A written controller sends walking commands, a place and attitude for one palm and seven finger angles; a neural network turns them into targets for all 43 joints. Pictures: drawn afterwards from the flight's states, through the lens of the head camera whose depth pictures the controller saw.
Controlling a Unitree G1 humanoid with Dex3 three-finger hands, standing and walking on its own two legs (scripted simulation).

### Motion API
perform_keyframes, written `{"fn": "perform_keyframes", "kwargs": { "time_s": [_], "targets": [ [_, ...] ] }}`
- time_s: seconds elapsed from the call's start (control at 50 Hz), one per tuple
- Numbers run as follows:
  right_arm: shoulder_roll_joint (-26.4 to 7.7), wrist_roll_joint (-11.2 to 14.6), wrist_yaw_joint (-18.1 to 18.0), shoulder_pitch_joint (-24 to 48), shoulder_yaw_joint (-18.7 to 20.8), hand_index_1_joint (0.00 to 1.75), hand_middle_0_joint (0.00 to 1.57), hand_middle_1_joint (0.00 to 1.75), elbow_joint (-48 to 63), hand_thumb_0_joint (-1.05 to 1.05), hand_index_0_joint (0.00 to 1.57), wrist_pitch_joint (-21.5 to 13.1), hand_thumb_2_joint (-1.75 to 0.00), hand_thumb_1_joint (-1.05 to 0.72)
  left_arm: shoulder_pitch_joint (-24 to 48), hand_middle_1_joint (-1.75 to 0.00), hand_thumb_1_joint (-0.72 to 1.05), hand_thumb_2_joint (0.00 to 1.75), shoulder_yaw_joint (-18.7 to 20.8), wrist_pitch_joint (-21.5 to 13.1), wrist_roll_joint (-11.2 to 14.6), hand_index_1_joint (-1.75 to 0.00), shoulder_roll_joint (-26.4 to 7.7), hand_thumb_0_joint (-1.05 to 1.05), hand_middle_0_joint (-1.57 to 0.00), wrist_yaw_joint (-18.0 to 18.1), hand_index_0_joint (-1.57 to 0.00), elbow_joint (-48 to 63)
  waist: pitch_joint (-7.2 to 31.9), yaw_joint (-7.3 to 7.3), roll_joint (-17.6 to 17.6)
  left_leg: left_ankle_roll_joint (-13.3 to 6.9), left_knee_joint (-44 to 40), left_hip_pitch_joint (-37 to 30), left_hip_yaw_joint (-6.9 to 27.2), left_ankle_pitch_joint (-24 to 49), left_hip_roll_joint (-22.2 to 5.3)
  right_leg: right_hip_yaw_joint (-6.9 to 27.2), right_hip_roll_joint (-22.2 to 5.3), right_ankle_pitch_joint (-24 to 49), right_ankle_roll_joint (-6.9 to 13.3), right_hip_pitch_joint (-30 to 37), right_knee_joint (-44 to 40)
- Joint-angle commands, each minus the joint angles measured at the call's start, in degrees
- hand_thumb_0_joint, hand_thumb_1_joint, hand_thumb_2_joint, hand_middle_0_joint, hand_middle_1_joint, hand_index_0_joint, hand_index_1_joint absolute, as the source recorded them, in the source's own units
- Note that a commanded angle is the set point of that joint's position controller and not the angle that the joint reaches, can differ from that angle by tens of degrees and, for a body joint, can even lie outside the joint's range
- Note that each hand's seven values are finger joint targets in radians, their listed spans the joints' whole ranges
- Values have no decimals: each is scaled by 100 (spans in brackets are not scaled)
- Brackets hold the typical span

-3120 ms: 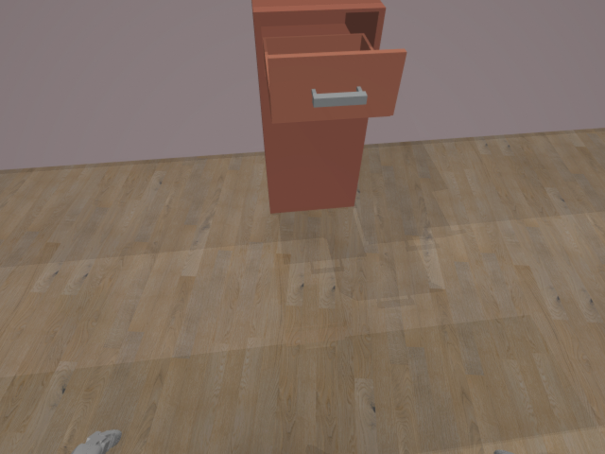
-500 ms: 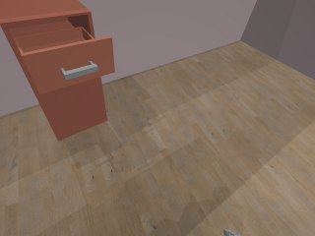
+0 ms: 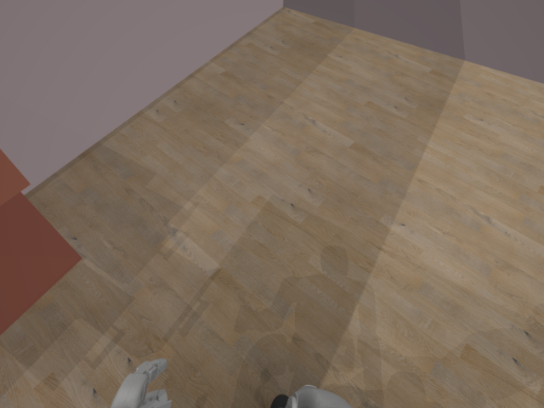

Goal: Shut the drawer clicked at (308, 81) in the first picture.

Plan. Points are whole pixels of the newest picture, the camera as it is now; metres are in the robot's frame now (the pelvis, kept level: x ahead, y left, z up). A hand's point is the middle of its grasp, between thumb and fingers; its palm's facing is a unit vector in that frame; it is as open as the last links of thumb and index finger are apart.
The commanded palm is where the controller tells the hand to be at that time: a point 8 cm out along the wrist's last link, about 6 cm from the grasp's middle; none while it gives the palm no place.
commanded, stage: walk to a spot facing it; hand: left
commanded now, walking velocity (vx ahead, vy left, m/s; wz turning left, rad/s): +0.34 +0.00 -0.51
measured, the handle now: out of the picture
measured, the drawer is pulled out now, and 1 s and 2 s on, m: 0.29 0.29 0.29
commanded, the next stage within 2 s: turn to face it in 0.66 s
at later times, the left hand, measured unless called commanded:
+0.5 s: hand (139, 392) +0.16 +0.21 -0.13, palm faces -0.06 -0.97 -0.23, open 7.4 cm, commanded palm none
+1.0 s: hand (192, 223) +0.48 +0.18 -0.13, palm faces -0.38 -0.89 -0.24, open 7.4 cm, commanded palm none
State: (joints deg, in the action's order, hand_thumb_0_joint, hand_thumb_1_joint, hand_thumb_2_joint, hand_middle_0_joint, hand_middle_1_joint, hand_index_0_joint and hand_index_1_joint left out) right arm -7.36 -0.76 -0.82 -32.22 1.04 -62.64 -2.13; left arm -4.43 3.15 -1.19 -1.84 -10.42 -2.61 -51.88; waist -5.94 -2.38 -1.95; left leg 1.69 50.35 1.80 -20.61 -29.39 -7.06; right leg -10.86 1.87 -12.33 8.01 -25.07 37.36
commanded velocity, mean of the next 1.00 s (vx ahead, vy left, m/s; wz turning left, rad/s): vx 0.13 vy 0.00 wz -0.21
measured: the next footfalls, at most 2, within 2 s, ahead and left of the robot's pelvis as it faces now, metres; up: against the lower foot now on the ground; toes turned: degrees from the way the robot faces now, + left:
left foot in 0.58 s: +0.38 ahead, +0.11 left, +0.00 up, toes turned -12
right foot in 1.06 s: +0.26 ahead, -0.09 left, +0.00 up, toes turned -26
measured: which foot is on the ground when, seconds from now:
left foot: up 0.00-0.56, down 0.58-1.00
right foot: down 0.00-0.58, up 0.60-1.00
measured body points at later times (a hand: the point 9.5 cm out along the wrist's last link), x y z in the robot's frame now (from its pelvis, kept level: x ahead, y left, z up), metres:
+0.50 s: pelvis +0.20 +0.02 +0.03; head +0.22 +0.01 +0.48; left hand +0.17 +0.26 -0.11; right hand +0.32 -0.23 -0.10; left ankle +0.31 +0.15 -0.66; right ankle +0.09 -0.03 -0.71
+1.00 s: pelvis +0.29 +0.05 +0.03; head +0.31 +0.05 +0.48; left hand +0.50 +0.23 -0.11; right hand +0.17 -0.18 -0.11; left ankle +0.34 +0.12 -0.71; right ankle +0.23 -0.09 -0.68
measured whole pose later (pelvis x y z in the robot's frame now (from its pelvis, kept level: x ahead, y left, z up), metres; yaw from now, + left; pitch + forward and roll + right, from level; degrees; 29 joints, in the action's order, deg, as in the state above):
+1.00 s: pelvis +0.29 +0.05 +0.03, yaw -23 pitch +0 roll +0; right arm -11.6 -1.7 -1.3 -19.6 3.0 -58.8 -0.8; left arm -7.2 4.0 1.3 -1.6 -12.4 1.3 -54.4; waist -1.4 -3.6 -0.7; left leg -2.8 27.9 14.7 -11.4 -13.2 -3.0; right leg -2.7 -4.2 -19.9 -3.6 -19.5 41.3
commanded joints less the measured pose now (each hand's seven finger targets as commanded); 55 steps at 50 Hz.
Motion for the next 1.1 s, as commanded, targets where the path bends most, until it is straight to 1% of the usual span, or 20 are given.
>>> {"fn": "perform_keyframes", "kwargs": {
  "time_s": [0.0,0.04,0.08,0.12,0.2,0.26,0.42,0.48,0.52,0.54,0.56,0.58,0.6,0.66,0.72,0.92,1.0,1.02,1.06,1.08],
  "targets": [
    [-809,66,-32,1243,268,30,20,30,1157,0,20,-223,-90,-90,-1733,-30,90,90,432,17,231,-30,-1584,0,-20,264,-20,-112,715,819,173,-43,3626,3911,1843,380,-183,3754,-2433,850,1148,3024,-2017],
    [-807,-16,-3,1059,255,30,20,30,971,0,20,-84,-90,-90,-1079,-30,90,90,268,-124,199,-30,-1123,0,-20,268,-20,49,528,287,265,76,3025,3228,2023,1174,-394,3038,-1848,430,-104,1438,-2337],
    [-645,-34,-22,773,261,30,20,30,785,0,20,56,-90,-90,-903,-30,90,90,205,-223,141,-30,-927,0,-20,298,-20,40,324,11,262,98,2549,2770,2017,1422,-373,2421,-1438,894,-549,628,-2493],
    [-604,-61,-7,770,276,30,20,30,777,0,20,116,-90,-90,-1038,-30,90,90,208,-261,100,-30,-891,0,-20,272,-20,-39,290,-41,76,170,2202,2820,1961,1551,-355,2174,-1229,849,15,434,-2535],
    [-611,-101,58,1466,296,30,20,30,1014,0,20,85,-90,-90,-1550,-30,90,90,221,-328,103,-30,-762,0,-20,243,-20,-206,308,174,-358,257,1662,3455,2033,2033,-287,2269,-1007,821,-222,969,-2496],
    [-670,-110,102,2139,282,30,20,30,1256,0,20,26,-90,-90,-1920,-30,90,90,205,-361,90,-30,-725,0,-20,265,-20,-289,332,371,-398,316,1254,3931,2033,2023,-241,2438,-1097,1314,129,1627,-2281],
    [-618,-47,144,3633,194,30,20,30,1802,0,20,-72,-90,-90,-2724,-30,90,90,201,-345,40,-30,-769,0,-20,413,-20,-456,516,826,-383,286,-94,4070,1759,1325,213,2866,-1223,4095,241,3156,-1537],
    [-655,12,107,3503,192,30,20,30,1842,0,20,-101,-90,-90,-2490,-30,90,90,241,-285,34,-30,-895,0,-20,449,-20,-394,590,639,-536,175,-1166,3046,1644,1141,457,2869,-1167,4812,96,2902,-1120],
    [-881,26,-28,2373,255,30,20,30,1503,0,20,-100,-90,-90,-2166,-30,90,90,282,-273,97,-30,-983,0,-20,461,-20,-352,1059,71,-496,47,-2283,1044,1572,2193,636,2686,-843,4962,-267,2064,-130],
    [-1230,-19,-97,1546,338,30,20,30,1277,0,20,-119,-90,-90,-2108,-30,90,90,275,-268,195,-30,-858,0,-20,442,-20,-313,1533,-259,-192,-148,-2373,-708,2022,3815,-117,2428,-438,3492,-559,940,842],
    [-1797,-35,-114,897,457,30,20,30,1123,0,20,-139,-90,-90,-2263,-30,90,90,216,-262,290,-30,-516,0,-20,395,-20,-277,2144,-330,1395,-897,-2131,-1982,3772,6348,-2109,1643,277,-1340,-879,-418,2781],
    [-1751,21,-109,876,371,30,20,30,1123,0,20,-88,-90,-90,-2479,-30,90,90,244,-233,237,-30,-631,0,-20,418,-20,-343,2232,-169,1180,-1352,-2298,-1553,3998,7297,-2632,1545,35,-2409,-976,-540,3870],
    [-1468,22,-64,1234,313,30,20,30,1293,0,20,-57,-90,-90,-2453,-30,90,90,279,-151,147,-30,-672,0,-20,435,-20,-311,1548,15,608,-1368,-2359,-892,3305,7041,-2405,1461,-274,-2167,-1042,-715,4072],
    [-906,7,-120,2181,131,30,20,30,1392,0,20,-103,-90,-90,-2029,-30,90,90,314,139,46,-30,-424,0,-20,244,-20,-303,355,437,1094,-776,-3169,1213,2245,4779,-1619,1224,-628,-1228,-1216,-480,3994],
    [-907,-14,-132,2116,173,30,20,30,1311,0,20,-76,-90,-90,-2119,-30,90,90,326,350,52,-30,-266,0,-20,182,-20,-250,543,543,1302,-697,-3222,1378,1557,4096,-1257,1031,-585,-815,-1223,-340,3747],
    [-1035,-97,-53,1190,258,30,20,30,694,0,20,1,-90,-90,-850,-30,90,90,-6,210,44,-30,-106,0,-20,363,-20,-141,751,96,1066,-1097,-3224,943,2253,4069,-933,640,-479,-817,-1168,623,325],
    [-1200,-36,-34,1149,327,30,20,30,621,0,20,134,-90,-90,-906,-30,90,90,50,156,109,-30,-353,0,-20,418,-20,-163,931,293,1058,-829,-2715,1136,2607,3963,-806,630,-484,-119,-1125,1516,-1192],
    [-1084,-2,1,1163,324,30,20,30,628,0,20,149,-90,-90,-1029,-30,90,90,86,108,114,-30,-541,0,-20,450,-20,-201,1061,354,744,-589,-2395,1504,2529,3502,-611,943,-804,375,-1024,2104,-1664],
    [-593,58,37,1290,238,30,20,30,868,0,20,240,-90,-90,-1259,-30,90,90,195,28,59,-30,-1219,0,-20,508,-20,-230,962,424,-1033,65,-756,2893,1513,-71,435,2183,-2827,2695,-175,2618,-1855],
    [-731,1,24,1410,305,30,20,30,858,0,20,342,-90,-90,-1182,-30,90,90,194,34,70,-30,-1164,0,-20,525,-20,-176,981,468,-929,60,262,2920,1850,-434,378,1876,-2862,3117,123,2306,-1826]
  ]
}}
